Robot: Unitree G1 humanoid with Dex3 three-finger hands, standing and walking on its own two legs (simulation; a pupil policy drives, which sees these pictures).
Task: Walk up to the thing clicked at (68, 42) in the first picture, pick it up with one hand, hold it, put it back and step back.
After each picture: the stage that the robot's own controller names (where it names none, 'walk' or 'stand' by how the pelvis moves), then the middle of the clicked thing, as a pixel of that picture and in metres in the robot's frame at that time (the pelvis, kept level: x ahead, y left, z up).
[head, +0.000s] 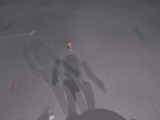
stand; (69, 45) +1.41 +0.48 -0.65
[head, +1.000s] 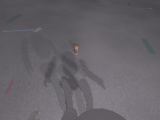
walk; (76, 49) +1.31 +0.21 -0.63
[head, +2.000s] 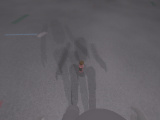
walk; (81, 66) +0.81 +0.13 -0.64
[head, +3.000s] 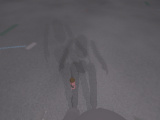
walk; (72, 83) +0.53 +0.21 -0.64
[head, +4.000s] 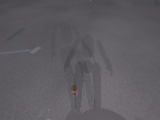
stand; (74, 91) +0.43 +0.21 -0.64
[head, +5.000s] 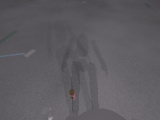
stand; (72, 94) +0.39 +0.22 -0.66
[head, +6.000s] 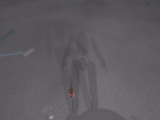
stand; (71, 93) +0.40 +0.23 -0.66
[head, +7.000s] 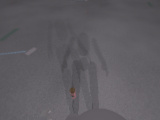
stand; (73, 93) +0.41 +0.21 -0.66
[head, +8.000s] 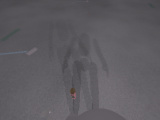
stand; (73, 93) +0.41 +0.21 -0.66
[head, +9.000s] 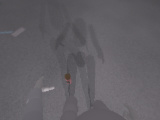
go down; (68, 79) +0.44 +0.21 -0.58
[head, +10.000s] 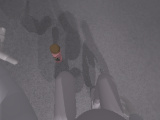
go down; (56, 54) +0.48 +0.27 -0.25
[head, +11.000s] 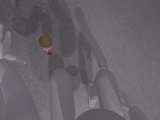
close in; (48, 47) +0.47 +0.28 -0.22
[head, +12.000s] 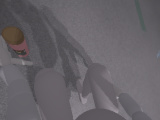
close; (19, 45) +0.45 +0.32 -0.16
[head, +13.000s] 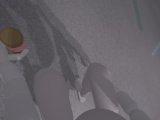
lift; (17, 45) +0.43 +0.32 -0.16
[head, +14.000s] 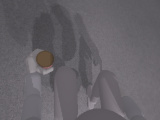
lift; (46, 62) +0.32 +0.29 -0.09
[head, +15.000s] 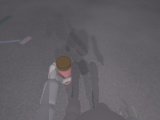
lift; (65, 72) +0.31 +0.17 +0.06
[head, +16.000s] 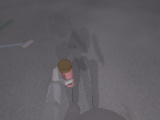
hold; (68, 75) +0.31 +0.16 +0.02
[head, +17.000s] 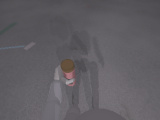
hold; (69, 74) +0.31 +0.15 +0.03
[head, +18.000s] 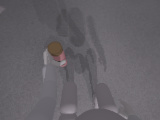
crouch; (59, 56) +0.42 +0.20 -0.04
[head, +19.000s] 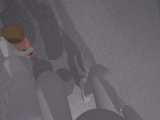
lower; (23, 45) +0.45 +0.31 -0.15
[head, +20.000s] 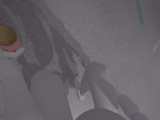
lower; (11, 44) +0.44 +0.32 -0.16
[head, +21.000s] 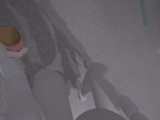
lower; (15, 44) +0.44 +0.32 -0.16
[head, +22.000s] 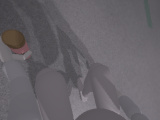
lower; (20, 48) +0.42 +0.32 -0.16
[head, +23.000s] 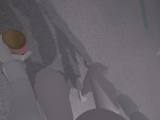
rest; (20, 48) +0.42 +0.31 -0.16
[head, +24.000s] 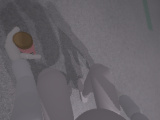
withdraw; (27, 48) +0.43 +0.30 -0.17
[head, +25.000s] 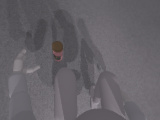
walk; (58, 52) +0.45 +0.26 -0.21
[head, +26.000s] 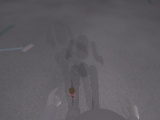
stand; (72, 93) +0.39 +0.18 -0.58
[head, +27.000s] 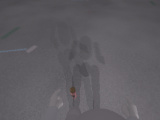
stand; (73, 93) +0.41 +0.20 -0.60
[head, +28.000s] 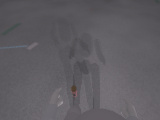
stand; (74, 91) +0.40 +0.19 -0.60
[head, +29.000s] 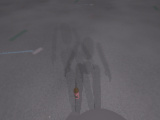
stand; (76, 93) +0.43 +0.18 -0.65
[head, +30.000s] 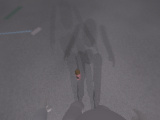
walk; (77, 74) +0.51 +0.18 -0.63
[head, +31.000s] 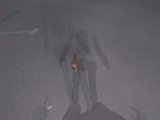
walk; (74, 66) +0.73 +0.22 -0.64
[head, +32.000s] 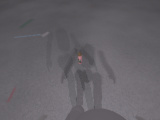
stand; (80, 58) +1.02 +0.26 -0.64
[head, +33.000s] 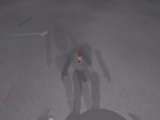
stand; (79, 59) +1.02 +0.21 -0.66
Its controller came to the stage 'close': yes
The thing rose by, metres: 0.68
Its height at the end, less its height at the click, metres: +0.00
